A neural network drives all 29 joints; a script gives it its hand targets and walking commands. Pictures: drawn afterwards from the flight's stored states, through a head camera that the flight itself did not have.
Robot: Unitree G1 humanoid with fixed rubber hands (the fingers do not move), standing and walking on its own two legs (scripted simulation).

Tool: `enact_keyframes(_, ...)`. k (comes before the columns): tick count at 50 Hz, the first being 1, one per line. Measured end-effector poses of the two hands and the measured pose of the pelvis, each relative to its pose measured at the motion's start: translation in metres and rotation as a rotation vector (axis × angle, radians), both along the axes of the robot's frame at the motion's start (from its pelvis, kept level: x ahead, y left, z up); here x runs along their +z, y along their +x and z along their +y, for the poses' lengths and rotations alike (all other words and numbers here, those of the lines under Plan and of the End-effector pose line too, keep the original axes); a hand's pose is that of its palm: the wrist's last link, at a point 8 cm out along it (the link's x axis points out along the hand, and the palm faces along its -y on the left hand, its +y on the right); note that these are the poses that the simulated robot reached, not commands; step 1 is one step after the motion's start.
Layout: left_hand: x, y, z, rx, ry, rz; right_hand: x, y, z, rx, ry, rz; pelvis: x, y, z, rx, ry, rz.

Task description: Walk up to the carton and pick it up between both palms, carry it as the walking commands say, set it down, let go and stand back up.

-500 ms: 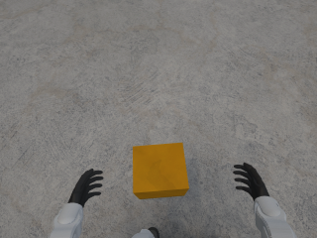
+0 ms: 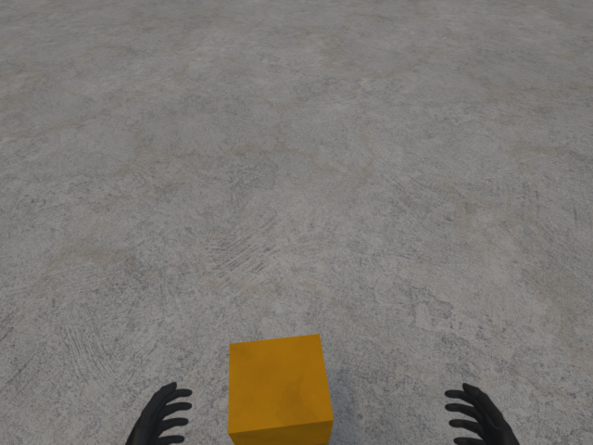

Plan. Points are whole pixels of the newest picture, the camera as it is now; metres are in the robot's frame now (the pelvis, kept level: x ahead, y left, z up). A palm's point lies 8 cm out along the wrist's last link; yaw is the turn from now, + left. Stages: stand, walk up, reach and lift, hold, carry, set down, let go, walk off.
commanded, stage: let go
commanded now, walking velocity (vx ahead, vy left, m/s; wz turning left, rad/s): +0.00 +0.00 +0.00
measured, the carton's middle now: (280, 395) +0.41 +0.08 -0.64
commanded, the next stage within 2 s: stand in 0.16 s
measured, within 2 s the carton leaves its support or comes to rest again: neither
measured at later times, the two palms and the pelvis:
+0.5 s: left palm out of the picture +0.12 +0.28 -0.10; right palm out of the picture +0.12 -0.25 -0.11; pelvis +0.04 +0.01 -0.01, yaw +3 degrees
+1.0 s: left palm out of the picture +0.04 +0.28 -0.13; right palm out of the picture +0.11 -0.24 -0.13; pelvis +0.04 +0.01 -0.01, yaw +5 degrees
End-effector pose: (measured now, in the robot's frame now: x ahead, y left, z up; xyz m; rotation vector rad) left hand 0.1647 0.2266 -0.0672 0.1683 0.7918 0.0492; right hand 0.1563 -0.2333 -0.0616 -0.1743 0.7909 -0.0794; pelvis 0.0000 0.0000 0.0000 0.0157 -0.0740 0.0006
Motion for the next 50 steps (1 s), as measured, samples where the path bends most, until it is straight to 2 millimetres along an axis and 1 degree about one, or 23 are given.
enact_keyframes(5,0.0,-0.001,0.002,0.001,0.01,0.011,0.001,-0.001,0.002,-0.001,-0.003,-0.002,-0.001,-0.001,0.001,-0.003,0.0,-0.009)
enact_keyframes(9,0.0,-0.004,0.007,0.007,0.036,0.008,-0.002,-0.003,0.003,0.002,-0.025,-0.009,-0.001,-0.002,0.004,-0.003,-0.002,0.0)
enact_keyframes(12,-0.005,-0.01,0.021,0.026,0.101,-0.018,-0.015,-0.015,-0.005,0.002,-0.089,0.032,-0.003,0.003,0.005,0.006,-0.003,0.054)
enact_keyframes(16,-0.017,-0.026,0.039,0.063,0.137,0.015,-0.033,-0.033,-0.014,-0.01,-0.107,0.118,-0.005,0.013,0.006,0.019,-0.001,0.104)
enact_keyframes(18,-0.021,-0.032,0.044,0.079,0.145,0.039,-0.039,-0.037,-0.016,-0.013,-0.106,0.149,-0.006,0.019,0.007,0.026,-0.002,0.119)
enact_keyframes(21,-0.026,-0.039,0.049,0.103,0.151,0.071,-0.046,-0.037,-0.015,-0.013,-0.103,0.181,-0.007,0.027,0.008,0.035,-0.002,0.134)
enact_keyframes(28,-0.037,-0.048,0.05,0.144,0.144,0.131,-0.057,-0.027,-0.009,-0.006,-0.098,0.221,-0.011,0.04,0.01,0.052,-0.005,0.144)
enact_keyframes(36,-0.051,-0.067,0.05,0.18,0.131,0.212,-0.065,-0.023,-0.005,0.0,-0.105,0.261,-0.014,0.045,0.011,0.065,-0.012,0.138)
enact_keyframes(42,-0.059,-0.089,0.051,0.203,0.128,0.284,-0.068,-0.029,-0.005,0.004,-0.116,0.301,-0.015,0.044,0.013,0.075,-0.017,0.128)
enact_keyframes(50,-0.066,-0.121,0.052,0.227,0.123,0.376,-0.072,-0.047,-0.005,0.003,-0.126,0.367,-0.014,0.039,0.014,0.088,-0.02,0.11)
